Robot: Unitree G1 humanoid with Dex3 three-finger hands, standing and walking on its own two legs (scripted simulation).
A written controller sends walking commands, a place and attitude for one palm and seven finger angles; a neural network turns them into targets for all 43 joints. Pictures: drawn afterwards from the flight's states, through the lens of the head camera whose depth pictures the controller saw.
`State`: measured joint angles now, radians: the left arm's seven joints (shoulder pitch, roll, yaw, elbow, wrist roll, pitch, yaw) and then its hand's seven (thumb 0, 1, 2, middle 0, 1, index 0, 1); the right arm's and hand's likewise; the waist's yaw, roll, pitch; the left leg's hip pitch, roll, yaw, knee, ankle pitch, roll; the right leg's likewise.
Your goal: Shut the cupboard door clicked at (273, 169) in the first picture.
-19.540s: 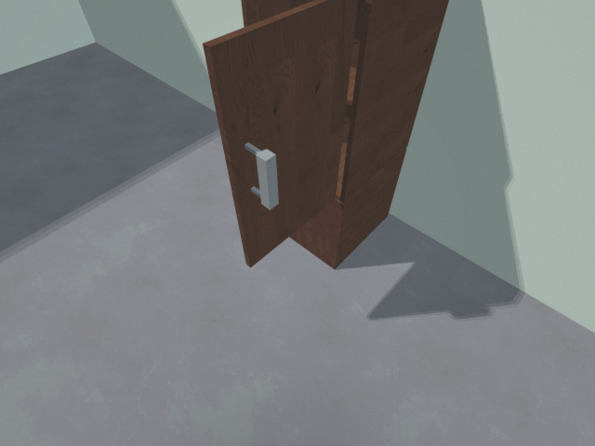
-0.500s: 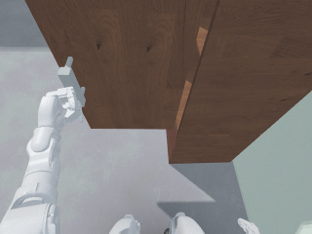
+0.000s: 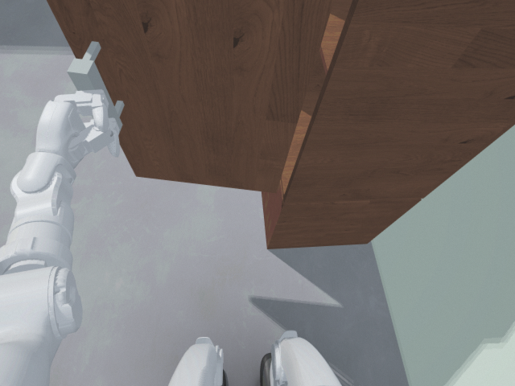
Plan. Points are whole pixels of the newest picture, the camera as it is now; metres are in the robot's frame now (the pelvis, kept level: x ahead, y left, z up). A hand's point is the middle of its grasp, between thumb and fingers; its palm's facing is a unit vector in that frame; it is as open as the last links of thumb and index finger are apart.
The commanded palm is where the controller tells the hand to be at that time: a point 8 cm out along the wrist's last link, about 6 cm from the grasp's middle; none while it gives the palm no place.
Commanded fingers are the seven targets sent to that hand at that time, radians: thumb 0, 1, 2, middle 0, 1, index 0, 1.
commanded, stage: push the door shut along its arc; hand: left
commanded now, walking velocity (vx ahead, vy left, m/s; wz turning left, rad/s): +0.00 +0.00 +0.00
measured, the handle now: (103, 91) +0.56 +0.23 +0.06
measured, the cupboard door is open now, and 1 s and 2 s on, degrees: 80 63 55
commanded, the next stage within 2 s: pull the fist back off the door in 1.30 s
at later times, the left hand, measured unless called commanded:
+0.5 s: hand (133, 99) +0.54 +0.18 +0.07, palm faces -0.22 -0.98 -0.01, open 3.2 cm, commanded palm +0.54 +0.20 +0.07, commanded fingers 0.00 0.90 0.90 -1.30 -1.50 -1.30 -1.50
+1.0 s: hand (173, 72) +0.60 +0.12 +0.07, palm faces -0.33 -0.94 -0.01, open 3.0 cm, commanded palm +0.61 +0.15 +0.07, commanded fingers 0.00 0.90 0.90 -1.30 -1.50 -1.30 -1.50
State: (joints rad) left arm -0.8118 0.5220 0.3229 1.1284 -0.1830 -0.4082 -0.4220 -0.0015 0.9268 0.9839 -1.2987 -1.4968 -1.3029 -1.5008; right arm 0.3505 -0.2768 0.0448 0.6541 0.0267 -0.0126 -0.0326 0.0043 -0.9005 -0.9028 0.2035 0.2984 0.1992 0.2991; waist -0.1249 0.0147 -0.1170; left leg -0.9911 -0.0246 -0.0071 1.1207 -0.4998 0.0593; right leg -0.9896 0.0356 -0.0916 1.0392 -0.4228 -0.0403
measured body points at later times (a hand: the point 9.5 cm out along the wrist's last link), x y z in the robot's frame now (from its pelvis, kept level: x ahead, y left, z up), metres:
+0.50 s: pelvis +0.01 +0.01 -0.01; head +0.16 +0.05 +0.41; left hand +0.54 +0.24 +0.07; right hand +0.00 -0.25 -0.11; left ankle +0.01 +0.08 -0.66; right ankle +0.04 -0.10 -0.65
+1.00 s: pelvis +0.01 +0.00 -0.02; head +0.20 +0.02 +0.38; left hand +0.61 +0.18 +0.08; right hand -0.04 -0.26 -0.11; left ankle +0.01 +0.08 -0.66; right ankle +0.04 -0.10 -0.66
